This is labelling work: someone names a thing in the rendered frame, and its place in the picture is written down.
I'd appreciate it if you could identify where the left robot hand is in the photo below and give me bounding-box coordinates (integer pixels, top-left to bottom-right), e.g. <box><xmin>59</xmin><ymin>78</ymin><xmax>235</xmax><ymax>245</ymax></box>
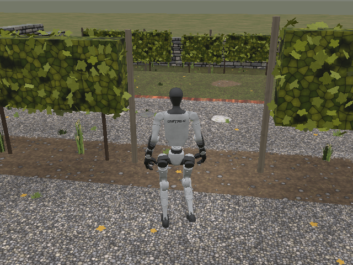
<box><xmin>144</xmin><ymin>157</ymin><xmax>157</xmax><ymax>170</ymax></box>

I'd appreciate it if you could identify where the robot right shin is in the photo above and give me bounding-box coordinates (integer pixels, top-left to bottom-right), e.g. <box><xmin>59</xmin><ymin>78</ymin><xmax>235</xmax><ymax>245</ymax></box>
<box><xmin>184</xmin><ymin>178</ymin><xmax>194</xmax><ymax>216</ymax></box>

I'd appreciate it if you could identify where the robot head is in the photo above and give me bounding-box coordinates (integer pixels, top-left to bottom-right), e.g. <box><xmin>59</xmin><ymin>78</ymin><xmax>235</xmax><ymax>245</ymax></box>
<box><xmin>167</xmin><ymin>87</ymin><xmax>186</xmax><ymax>114</ymax></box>

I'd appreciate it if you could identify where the robot left forearm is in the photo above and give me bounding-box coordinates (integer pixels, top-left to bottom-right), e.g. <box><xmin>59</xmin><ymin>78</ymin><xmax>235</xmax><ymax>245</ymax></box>
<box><xmin>145</xmin><ymin>135</ymin><xmax>156</xmax><ymax>159</ymax></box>

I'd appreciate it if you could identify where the robot right forearm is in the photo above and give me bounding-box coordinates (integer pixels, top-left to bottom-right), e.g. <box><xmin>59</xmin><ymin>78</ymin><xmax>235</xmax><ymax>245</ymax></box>
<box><xmin>196</xmin><ymin>134</ymin><xmax>206</xmax><ymax>155</ymax></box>

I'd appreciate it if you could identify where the left robot upper arm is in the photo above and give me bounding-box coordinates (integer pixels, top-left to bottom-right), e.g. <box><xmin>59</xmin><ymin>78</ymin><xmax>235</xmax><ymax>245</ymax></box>
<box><xmin>151</xmin><ymin>112</ymin><xmax>165</xmax><ymax>143</ymax></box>

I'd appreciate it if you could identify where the right robot upper arm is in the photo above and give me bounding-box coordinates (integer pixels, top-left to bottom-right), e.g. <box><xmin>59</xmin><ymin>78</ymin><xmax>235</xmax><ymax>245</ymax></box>
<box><xmin>188</xmin><ymin>111</ymin><xmax>202</xmax><ymax>142</ymax></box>

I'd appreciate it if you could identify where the right robot hand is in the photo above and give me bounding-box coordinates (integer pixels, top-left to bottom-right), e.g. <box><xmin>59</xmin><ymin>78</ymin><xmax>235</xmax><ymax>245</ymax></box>
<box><xmin>194</xmin><ymin>152</ymin><xmax>206</xmax><ymax>164</ymax></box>

